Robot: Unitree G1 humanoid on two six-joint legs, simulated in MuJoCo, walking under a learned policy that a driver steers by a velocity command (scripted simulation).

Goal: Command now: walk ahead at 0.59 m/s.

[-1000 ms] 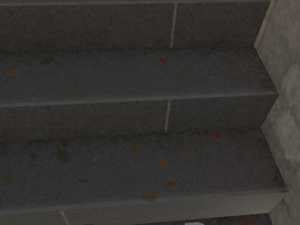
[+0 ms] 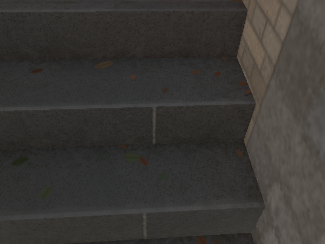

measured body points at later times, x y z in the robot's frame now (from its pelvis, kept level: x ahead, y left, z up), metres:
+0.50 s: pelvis +0.18 -0.07 +0.09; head +0.24 -0.14 +0.53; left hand +0.37 +0.16 +0.01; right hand +0.19 -0.30 -0.10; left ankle +0.05 +0.08 -0.41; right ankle +0.24 -0.22 -0.55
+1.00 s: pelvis +0.32 +0.11 +0.13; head +0.30 +0.15 +0.58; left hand +0.54 +0.40 +0.10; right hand +0.42 -0.15 +0.03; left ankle +0.35 +0.23 -0.54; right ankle +0.27 -0.16 -0.39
